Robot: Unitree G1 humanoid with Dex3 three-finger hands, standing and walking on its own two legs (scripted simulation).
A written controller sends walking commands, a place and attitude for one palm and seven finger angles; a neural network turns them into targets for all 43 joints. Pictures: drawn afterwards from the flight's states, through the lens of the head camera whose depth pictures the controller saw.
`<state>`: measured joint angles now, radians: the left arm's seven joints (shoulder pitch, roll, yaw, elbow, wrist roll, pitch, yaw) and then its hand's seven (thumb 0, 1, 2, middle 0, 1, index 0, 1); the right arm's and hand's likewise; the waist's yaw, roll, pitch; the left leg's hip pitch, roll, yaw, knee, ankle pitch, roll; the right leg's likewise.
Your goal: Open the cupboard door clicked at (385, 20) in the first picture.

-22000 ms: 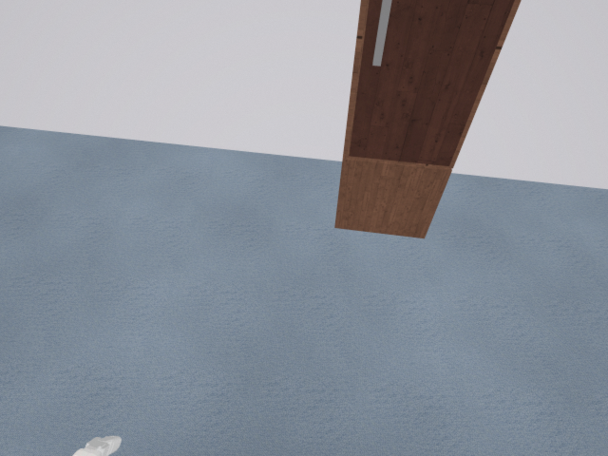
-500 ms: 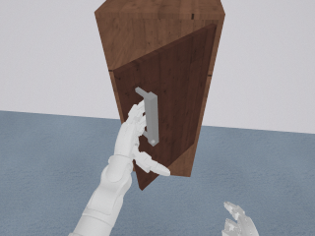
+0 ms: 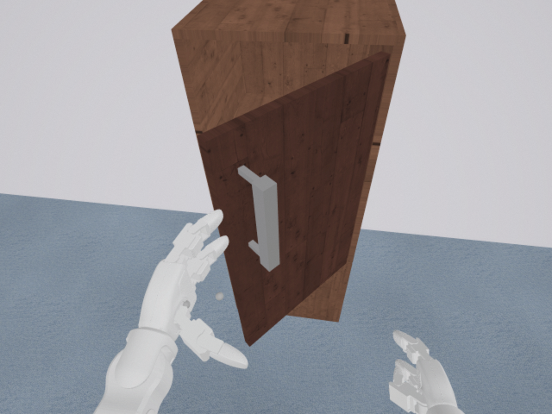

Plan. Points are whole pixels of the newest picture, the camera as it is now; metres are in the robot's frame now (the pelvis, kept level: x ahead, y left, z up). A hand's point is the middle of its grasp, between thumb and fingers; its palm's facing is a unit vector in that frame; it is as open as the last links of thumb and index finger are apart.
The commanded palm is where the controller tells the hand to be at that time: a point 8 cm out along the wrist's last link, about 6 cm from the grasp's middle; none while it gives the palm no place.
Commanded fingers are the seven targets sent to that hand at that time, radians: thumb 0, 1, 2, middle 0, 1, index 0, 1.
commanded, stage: slide the hand sideways off the handle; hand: left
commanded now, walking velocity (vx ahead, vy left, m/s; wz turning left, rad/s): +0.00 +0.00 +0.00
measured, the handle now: (258, 220) +0.36 +0.06 +0.11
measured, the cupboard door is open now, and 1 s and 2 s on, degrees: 50 50 50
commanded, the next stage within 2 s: draw the hand back to the body in 0.16 s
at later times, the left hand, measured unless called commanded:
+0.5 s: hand (179, 305) +0.22 +0.13 +0.12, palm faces -0.08 -1.00 -0.06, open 16.3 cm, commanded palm +0.18 +0.19 +0.13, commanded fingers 0.00 -0.50 0.30 -0.15 -0.30 -0.15 -0.30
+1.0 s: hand (97, 310) +0.19 +0.21 +0.14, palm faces +0.28 -0.92 -0.28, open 14.6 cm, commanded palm +0.15 +0.26 +0.16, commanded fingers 0.00 0.13 0.57 -0.17 -0.30 -0.17 -0.30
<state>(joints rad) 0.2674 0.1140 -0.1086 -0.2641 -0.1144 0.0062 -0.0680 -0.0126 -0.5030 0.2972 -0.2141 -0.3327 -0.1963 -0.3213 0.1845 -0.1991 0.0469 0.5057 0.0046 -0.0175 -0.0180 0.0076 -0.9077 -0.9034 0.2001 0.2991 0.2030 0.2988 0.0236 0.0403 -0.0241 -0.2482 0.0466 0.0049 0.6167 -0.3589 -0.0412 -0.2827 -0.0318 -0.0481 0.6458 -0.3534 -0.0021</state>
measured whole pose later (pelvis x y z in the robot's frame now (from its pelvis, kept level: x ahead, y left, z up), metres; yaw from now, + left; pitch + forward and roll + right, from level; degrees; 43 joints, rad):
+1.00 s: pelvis -0.01 +0.02 +0.01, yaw +1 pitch -4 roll +0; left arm 0.43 0.25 0.12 -0.41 -0.04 -0.07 0.08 -0.01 -0.20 0.43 -0.16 -0.30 -0.17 -0.30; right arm 0.20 -0.20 0.06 0.61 -0.02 -0.18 -0.09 0.01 -0.91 -0.90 0.20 0.30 0.20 0.30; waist 0.06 0.04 0.04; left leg -0.14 0.03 0.00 0.49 -0.28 -0.02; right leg -0.15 -0.04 -0.06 0.47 -0.25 0.02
